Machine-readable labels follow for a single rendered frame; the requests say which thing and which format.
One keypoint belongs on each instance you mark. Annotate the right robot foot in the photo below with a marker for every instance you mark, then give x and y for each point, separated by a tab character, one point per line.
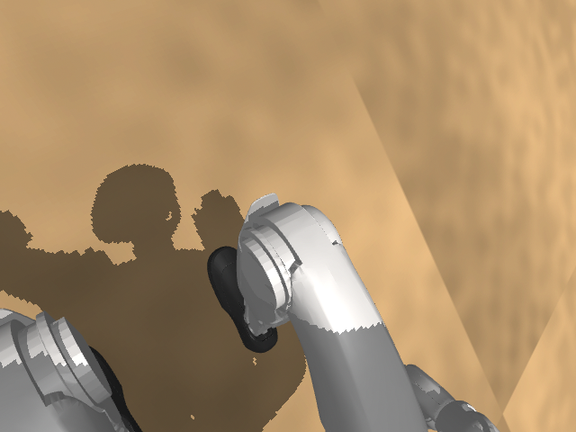
222	272

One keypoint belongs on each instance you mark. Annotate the left robot foot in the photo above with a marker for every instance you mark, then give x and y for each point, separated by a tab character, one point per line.
117	394

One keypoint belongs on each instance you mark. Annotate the right robot arm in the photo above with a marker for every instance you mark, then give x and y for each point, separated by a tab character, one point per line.
460	416

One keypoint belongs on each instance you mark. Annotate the right robot hand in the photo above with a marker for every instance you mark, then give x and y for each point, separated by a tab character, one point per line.
432	397

